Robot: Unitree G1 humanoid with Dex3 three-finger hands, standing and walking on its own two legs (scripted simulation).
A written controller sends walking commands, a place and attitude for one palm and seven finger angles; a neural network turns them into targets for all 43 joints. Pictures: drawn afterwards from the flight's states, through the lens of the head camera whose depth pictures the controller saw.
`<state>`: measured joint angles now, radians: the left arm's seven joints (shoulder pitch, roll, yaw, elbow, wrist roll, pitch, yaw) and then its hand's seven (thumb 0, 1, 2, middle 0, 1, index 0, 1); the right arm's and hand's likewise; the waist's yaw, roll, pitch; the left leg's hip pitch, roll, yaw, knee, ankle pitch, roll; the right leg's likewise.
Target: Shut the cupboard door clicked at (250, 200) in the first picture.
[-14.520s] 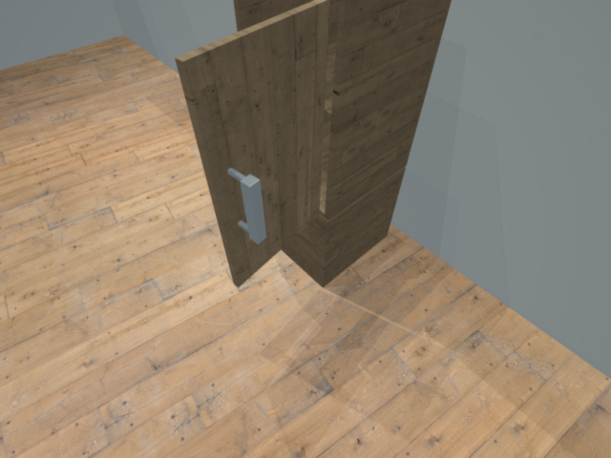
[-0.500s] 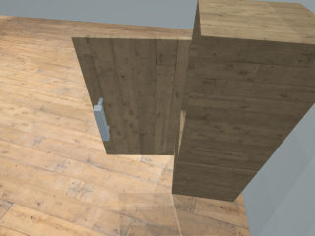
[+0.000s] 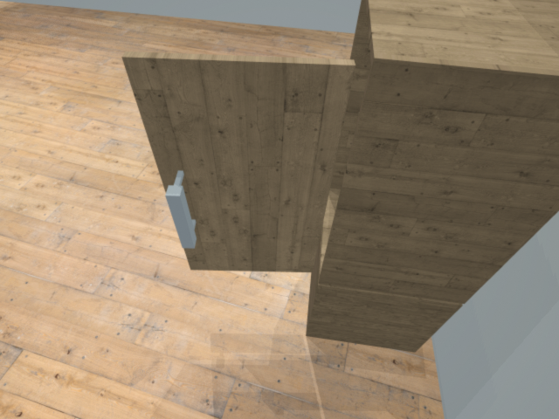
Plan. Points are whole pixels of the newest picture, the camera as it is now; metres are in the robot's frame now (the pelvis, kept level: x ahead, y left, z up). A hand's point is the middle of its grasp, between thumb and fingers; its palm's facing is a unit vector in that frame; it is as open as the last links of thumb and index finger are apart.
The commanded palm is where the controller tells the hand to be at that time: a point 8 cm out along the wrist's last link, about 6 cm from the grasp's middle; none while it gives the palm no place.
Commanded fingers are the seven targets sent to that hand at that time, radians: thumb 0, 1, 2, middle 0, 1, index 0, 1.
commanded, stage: come to a stop and stand still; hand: left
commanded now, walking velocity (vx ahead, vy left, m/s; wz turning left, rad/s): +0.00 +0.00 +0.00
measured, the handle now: (184, 210) +0.50 +0.23 -0.06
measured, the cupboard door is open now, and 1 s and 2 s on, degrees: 98 98 98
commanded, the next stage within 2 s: look again from close up in 0.50 s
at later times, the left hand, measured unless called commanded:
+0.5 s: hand out of the picture +0.06 +0.19 -0.18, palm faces +0.01 -0.97 -0.22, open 7.4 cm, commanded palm none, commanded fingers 0.00 0.90 0.90 -0.20 -0.30 -0.20 -0.30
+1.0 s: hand out of the picture +0.03 +0.18 -0.18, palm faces +0.01 -0.98 -0.20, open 7.4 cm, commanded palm none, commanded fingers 0.00 0.90 0.90 -0.20 -0.30 -0.20 -0.30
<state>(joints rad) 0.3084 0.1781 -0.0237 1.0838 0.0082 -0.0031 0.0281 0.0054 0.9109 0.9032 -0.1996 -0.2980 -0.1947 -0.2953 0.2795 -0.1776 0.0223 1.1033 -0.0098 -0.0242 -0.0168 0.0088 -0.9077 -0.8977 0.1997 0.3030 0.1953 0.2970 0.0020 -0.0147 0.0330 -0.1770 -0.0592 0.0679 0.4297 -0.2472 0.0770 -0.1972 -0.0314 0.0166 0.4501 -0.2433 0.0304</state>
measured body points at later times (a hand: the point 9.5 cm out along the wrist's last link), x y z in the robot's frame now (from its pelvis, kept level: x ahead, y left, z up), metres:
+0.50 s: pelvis +0.02 +0.00 +0.00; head +0.03 +0.01 +0.45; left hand +0.06 +0.24 -0.16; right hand +0.06 -0.25 -0.15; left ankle -0.01 +0.07 -0.74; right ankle +0.00 -0.14 -0.74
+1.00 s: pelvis +0.02 -0.01 +0.00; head +0.02 +0.00 +0.45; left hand +0.03 +0.23 -0.16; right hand +0.04 -0.25 -0.15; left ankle -0.01 +0.07 -0.74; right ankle +0.00 -0.14 -0.74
